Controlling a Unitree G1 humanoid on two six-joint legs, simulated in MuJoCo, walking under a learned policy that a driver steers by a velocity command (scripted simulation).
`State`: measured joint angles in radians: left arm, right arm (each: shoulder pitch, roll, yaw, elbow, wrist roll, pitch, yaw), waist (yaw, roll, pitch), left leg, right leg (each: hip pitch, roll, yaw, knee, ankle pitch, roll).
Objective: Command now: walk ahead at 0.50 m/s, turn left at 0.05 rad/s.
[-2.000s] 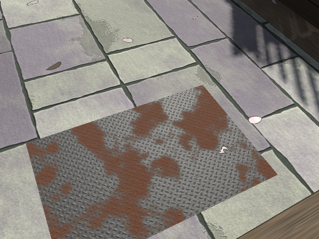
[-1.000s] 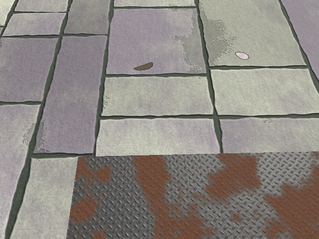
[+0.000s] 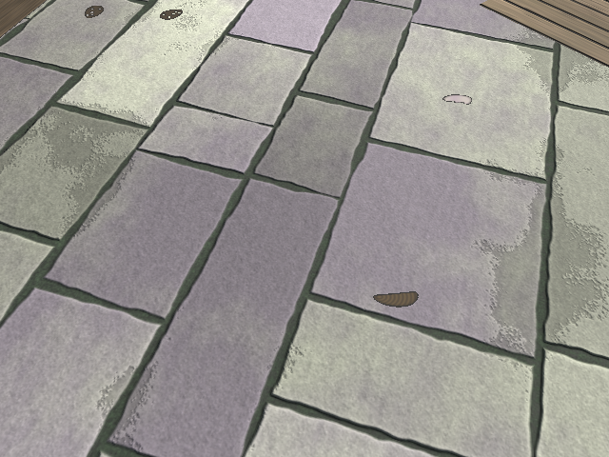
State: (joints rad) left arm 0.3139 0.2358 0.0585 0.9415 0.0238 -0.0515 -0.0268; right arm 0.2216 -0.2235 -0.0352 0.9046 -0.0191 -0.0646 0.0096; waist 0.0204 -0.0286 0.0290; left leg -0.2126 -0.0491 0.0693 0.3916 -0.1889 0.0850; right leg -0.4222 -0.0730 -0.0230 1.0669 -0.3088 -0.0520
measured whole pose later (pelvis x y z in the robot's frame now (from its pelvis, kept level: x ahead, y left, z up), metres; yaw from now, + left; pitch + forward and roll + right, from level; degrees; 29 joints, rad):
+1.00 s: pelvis +0.53 +0.00 -0.01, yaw -11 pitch +1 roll -1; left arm 0.38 0.25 0.07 0.97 0.00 -0.05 0.00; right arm 0.07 -0.22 -0.04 0.83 -0.04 -0.08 0.00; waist 0.06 -0.02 0.05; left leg -0.37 0.01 0.08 0.52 -0.17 0.05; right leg -0.26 0.05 0.04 1.01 -0.43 -0.09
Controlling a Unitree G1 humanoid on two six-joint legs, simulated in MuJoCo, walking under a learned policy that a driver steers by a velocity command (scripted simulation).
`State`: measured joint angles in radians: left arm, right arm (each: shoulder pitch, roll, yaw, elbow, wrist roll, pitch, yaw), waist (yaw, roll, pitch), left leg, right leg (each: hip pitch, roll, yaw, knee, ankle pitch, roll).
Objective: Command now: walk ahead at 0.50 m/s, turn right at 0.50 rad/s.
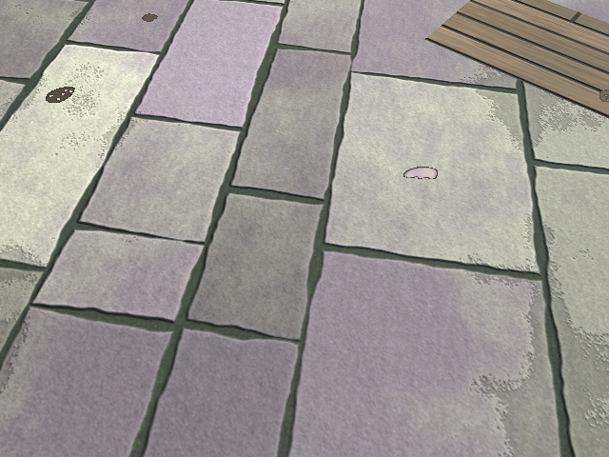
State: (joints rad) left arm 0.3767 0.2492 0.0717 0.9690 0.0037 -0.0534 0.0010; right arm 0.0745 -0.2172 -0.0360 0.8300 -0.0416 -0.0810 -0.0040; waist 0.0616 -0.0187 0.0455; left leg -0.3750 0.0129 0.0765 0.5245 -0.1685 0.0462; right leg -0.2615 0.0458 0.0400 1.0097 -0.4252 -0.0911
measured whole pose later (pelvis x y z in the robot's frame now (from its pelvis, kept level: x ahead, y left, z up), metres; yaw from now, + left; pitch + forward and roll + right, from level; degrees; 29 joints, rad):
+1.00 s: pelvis +0.51 -0.14 -0.01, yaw -28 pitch +1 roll -1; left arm 0.46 0.26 0.04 0.95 0.02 -0.07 0.01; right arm 0.04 -0.23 -0.02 0.74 -0.03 -0.04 0.03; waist 0.08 0.02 0.04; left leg -0.49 0.00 0.06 0.53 -0.10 0.07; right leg 0.14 0.12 0.11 0.29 -0.42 -0.11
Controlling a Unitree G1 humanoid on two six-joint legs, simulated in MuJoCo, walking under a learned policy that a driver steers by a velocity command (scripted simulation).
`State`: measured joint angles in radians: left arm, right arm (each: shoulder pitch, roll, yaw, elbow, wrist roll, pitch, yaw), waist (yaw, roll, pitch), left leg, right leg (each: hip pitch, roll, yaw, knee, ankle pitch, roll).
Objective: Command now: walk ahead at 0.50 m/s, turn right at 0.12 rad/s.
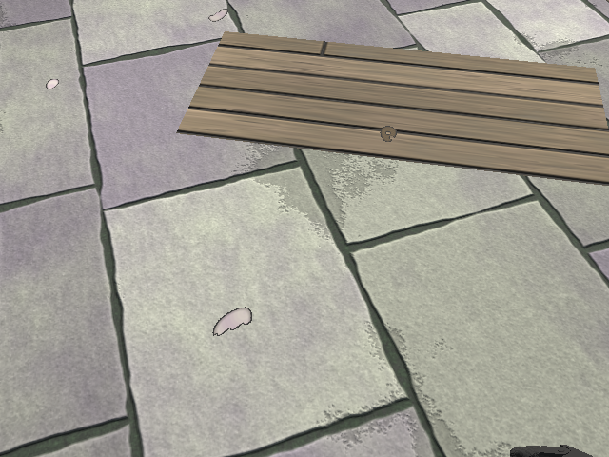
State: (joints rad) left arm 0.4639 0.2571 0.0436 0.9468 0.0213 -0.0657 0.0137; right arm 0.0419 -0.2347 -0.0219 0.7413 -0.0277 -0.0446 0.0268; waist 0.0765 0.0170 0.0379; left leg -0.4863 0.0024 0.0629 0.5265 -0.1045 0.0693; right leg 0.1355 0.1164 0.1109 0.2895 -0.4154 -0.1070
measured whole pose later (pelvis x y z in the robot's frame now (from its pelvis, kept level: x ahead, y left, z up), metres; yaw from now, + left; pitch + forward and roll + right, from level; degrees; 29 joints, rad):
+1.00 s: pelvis +0.17 +0.03 +0.02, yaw +17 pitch +0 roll -2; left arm 0.15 0.27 0.06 0.87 0.02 0.05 0.03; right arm 0.28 -0.25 -0.07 0.85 -0.02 0.05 -0.01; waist -0.01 -0.03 0.04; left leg -0.25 -0.04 -0.02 0.49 -0.24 0.07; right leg -0.50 -0.01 -0.02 0.98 -0.37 0.01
